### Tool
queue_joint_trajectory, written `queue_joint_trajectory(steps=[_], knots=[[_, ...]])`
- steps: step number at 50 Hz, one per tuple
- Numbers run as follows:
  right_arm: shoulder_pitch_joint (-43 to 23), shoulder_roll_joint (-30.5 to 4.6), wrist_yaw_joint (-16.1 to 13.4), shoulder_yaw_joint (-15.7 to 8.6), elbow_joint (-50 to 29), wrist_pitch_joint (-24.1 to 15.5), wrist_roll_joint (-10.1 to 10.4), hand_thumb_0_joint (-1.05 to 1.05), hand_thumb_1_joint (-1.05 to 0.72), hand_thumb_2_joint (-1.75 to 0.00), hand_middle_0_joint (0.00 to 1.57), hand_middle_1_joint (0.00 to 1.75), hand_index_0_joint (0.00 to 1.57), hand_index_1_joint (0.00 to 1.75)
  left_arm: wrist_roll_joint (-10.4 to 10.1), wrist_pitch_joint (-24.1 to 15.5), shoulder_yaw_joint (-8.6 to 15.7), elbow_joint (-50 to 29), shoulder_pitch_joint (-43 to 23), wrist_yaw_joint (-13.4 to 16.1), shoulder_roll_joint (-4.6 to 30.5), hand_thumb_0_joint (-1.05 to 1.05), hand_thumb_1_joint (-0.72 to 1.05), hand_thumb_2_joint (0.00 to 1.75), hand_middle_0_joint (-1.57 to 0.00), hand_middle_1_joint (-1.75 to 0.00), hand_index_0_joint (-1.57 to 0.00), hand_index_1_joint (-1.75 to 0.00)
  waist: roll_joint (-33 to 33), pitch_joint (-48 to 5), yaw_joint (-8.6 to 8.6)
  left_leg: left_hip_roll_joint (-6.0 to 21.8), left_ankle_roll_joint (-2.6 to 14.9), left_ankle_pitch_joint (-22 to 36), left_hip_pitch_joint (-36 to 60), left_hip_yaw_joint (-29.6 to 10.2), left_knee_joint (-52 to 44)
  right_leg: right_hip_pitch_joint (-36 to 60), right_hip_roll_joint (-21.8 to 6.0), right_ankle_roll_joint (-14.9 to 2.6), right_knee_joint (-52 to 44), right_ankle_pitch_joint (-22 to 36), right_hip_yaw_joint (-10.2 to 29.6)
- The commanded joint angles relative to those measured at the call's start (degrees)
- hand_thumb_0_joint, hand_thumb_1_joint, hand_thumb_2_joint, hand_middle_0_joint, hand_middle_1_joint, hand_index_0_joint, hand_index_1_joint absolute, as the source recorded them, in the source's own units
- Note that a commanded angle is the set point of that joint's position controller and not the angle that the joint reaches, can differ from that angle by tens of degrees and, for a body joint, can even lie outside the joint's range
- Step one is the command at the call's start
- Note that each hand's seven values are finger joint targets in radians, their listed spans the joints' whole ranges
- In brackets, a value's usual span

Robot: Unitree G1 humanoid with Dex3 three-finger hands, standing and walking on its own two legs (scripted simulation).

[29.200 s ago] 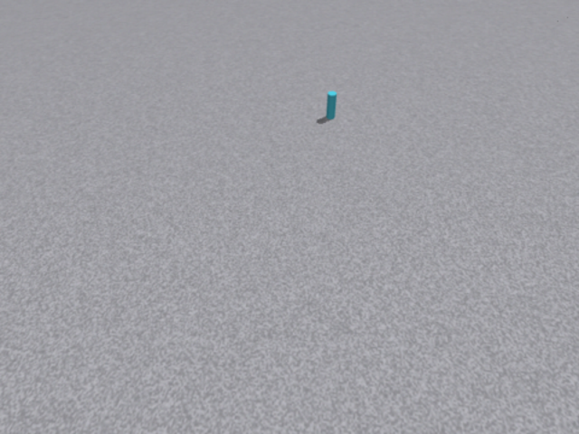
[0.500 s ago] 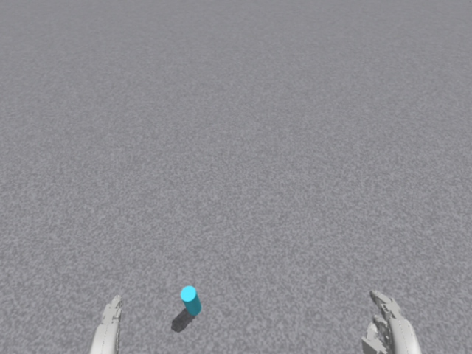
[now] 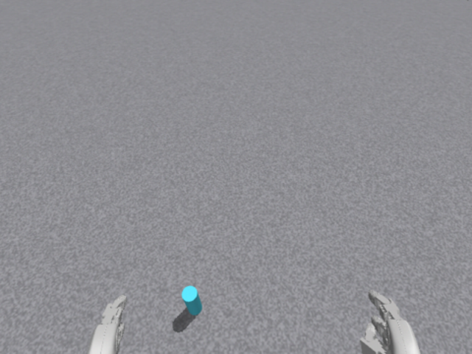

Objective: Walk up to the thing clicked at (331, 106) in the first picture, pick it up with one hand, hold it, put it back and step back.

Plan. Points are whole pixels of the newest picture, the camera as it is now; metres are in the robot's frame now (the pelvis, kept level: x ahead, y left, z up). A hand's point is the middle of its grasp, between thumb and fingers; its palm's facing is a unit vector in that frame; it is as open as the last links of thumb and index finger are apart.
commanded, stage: stand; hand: left
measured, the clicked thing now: (192, 301) +0.42 +0.20 -0.64
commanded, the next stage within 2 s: none
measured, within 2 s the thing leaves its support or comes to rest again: neither
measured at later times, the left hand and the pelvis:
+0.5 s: hand out of the picture +0.09 +0.24 -0.11, palm faces -0.01 -0.94 -0.35, open 7.6 cm; pelvis +0.00 +0.00 +0.03, yaw +0 degrees
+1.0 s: hand out of the picture +0.03 +0.25 -0.10, palm faces +0.01 -0.94 -0.34, open 7.4 cm; pelvis -0.02 +0.00 +0.05, yaw +0 degrees
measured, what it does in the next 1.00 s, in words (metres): rises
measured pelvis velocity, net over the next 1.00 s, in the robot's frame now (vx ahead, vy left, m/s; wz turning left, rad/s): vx -0.02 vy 0.00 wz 0.01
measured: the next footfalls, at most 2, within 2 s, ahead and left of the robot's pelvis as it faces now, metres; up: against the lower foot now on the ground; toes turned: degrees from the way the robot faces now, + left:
none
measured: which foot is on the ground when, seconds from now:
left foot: down 0.00-1.00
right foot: down 0.00-1.00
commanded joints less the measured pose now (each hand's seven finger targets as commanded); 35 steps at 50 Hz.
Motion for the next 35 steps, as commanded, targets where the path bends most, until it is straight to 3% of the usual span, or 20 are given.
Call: queue_joint_trajectory(steps=[1,3,6,8,9,10,11,13,16,19,21,23,28,35], knots=[[-3.3,-6.9,-0.7,-3.3,-8.7,-3.2,0.2,0.00,-0.90,-0.90,0.20,0.30,0.20,0.30,0.5,-2.8,2.8,-10.6,-1.8,0.6,5.5,0.00,0.16,0.77,-0.20,-0.30,-0.20,-0.30,0.1,-5.5,-0.35,-1.7,0.68,14.7,5.3,1.1,-8.4,2.5,1.9,-1.13,-7.5,13.7,-0.8],[-2.9,-7.0,-0.8,-3.4,-8.6,-3.2,0.1,0.00,-0.90,-0.90,0.20,0.30,0.20,0.30,0.7,-2.8,3.0,-10.6,-1.3,0.6,5.4,0.00,0.32,0.90,-0.20,-0.30,-0.20,-0.30,-0.1,-7.1,-0.45,-1.7,0.73,15.1,6.2,1.2,-8.2,2.8,1.9,-1.12,-7.4,14.1,-0.6],[-3.8,-7.1,-0.8,-3.3,-8.8,-3.3,0.2,0.00,-0.90,-0.90,0.20,0.30,0.20,0.30,0.6,-2.7,2.5,-10.0,-2.1,0.7,5.1,0.00,0.56,0.90,-0.20,-0.30,-0.20,-0.30,0.7,-4.1,-0.33,-1.6,0.60,11.5,4.7,0.7,-9.7,1.3,2.1,-1.41,-7.3,10.2,-1.1],[-3.3,-7.0,-0.8,-3.3,-8.8,-3.2,0.2,0.00,-0.90,-0.90,0.20,0.30,0.20,0.30,0.6,-2.8,2.9,-10.6,-1.6,0.7,5.6,0.00,0.72,0.90,-0.20,-0.30,-0.20,-0.30,1.2,-5.8,-0.20,-1.8,0.70,12.2,5.1,1.1,-9.2,1.7,1.9,-1.36,-7.6,11.1,-0.8],[-6.7,-14.9,2.6,-5.5,3.2,1.0,-6.3,0.00,-0.90,-0.90,0.20,0.30,0.20,0.30,5.7,-9.4,5.3,9.5,-10.3,-2.2,13.7,0.00,0.80,0.90,-0.20,-0.30,-0.20,-0.30,-4.4,3.0,1.82,0.2,2.70,17.9,6.3,-1.8,-10.6,7.8,-3.3,-5.05,-10.3,14.2,5.4],[-5.2,-14.6,4.3,-6.0,5.5,2.5,-6.6,0.00,-0.90,-0.90,0.20,0.30,0.20,0.30,6.3,-11.9,5.7,14.5,-9.2,-3.7,14.0,0.00,0.88,0.90,-0.20,-0.30,-0.20,-0.30,-5.0,-1.8,1.49,0.5,3.97,21.0,9.4,-0.7,-9.7,10.0,-4.2,-6.28,-9.4,19.0,6.5],[-4.8,-13.9,5.2,-5.8,5.9,3.2,-6.4,0.00,-0.90,-0.90,0.20,0.30,0.20,0.30,6.1,-13.3,5.6,16.6,-9.9,-4.3,14.1,0.00,0.90,0.90,-0.20,-0.30,-0.20,-0.30,-4.4,-2.5,1.23,0.5,4.53,22.4,10.6,-1.0,-10.3,10.4,-4.3,-6.51,-8.9,20.0,7.2],[-6.2,-13.7,6.7,-5.8,6.7,3.8,-4.8,0.00,-0.90,-0.90,0.20,0.30,0.20,0.30,4.4,-15.2,4.7,20.4,-9.8,-5.5,14.2,0.00,0.90,0.90,-0.20,-0.30,-0.20,-0.30,-1.1,-0.8,1.73,0.5,5.15,19.1,12.3,-2.3,-13.6,9.8,-4.2,-5.77,-10.5,16.3,6.5],[-7.1,-14.0,8.5,-6.3,8.9,4.0,-3.2,0.00,-0.90,-0.90,0.20,0.30,0.20,0.30,3.3,-16.2,4.5,26.5,-12.3,-6.2,14.7,0.00,0.90,0.90,-0.20,-0.30,-0.20,-0.30,-1.3,-0.3,2.08,0.2,4.20,14.5,13.9,-2.7,-16.6,10.2,-4.4,-5.06,-13.2,12.7,6.9],[-7.9,-13.8,9.1,-6.4,11.6,4.5,-3.2,0.00,-0.90,-0.90,0.20,0.30,0.20,0.30,3.3,-16.9,4.3,32.2,-14.1,-6.3,15.4,0.00,0.90,0.90,-0.20,-0.30,-0.20,-0.30,-1.4,0.5,1.84,0.1,4.04,10.9,13.7,-2.7,-18.6,13.0,-4.9,-4.46,-16.4,11.3,7.0],[-7.3,-13.6,9.2,-6.5,13.4,4.7,-3.3,0.00,-0.90,-0.90,0.20,0.30,0.20,0.30,3.3,-17.5,4.5,35.3,-15.1,-6.2,16.6,0.00,0.90,0.90,-0.20,-0.30,-0.20,-0.30,-3.1,0.8,1.15,-0.4,3.69,13.8,16.5,-1.6,-18.8,13.0,-6.0,-4.49,-18.5,13.8,8.5],[-6.1,-14.3,9.2,-6.5,15.3,4.6,-3.1,0.00,-0.90,-0.90,0.20,0.30,0.20,0.30,2.8,-17.8,4.3,38.2,-15.0,-6.0,16.3,0.00,0.90,0.90,-0.20,-0.30,-0.20,-0.30,-1.3,0.4,1.15,0.5,3.68,20.0,19.3,-2.5,-20.0,14.9,-5.6,-4.06,-17.8,20.3,7.2],[-6.4,-15.0,8.9,-6.2,19.5,5.4,-2.6,0.00,-0.90,-0.90,0.20,0.30,0.20,0.30,2.3,-17.4,3.7,44.5,-15.8,-5.5,16.6,0.00,0.90,0.90,-0.20,-0.30,-0.20,-0.30,-2.0,2.9,1.25,1.4,3.16,23.4,21.6,-3.1,-24.0,18.3,-5.9,-3.64,-21.6,23.8,6.8],[-7.7,-16.9,8.6,-5.6,24.8,5.9,-2.1,0.00,-0.90,-0.90,0.20,0.30,0.20,0.30,1.8,-16.5,3.1,52.1,-16.6,-5.6,17.1,0.00,0.90,0.90,-0.20,-0.30,-0.20,-0.30,0.2,6.1,1.67,3.0,2.59,19.8,22.7,-4.8,-32.7,21.9,-5.3,-2.49,-26.6,17.5,5.8]])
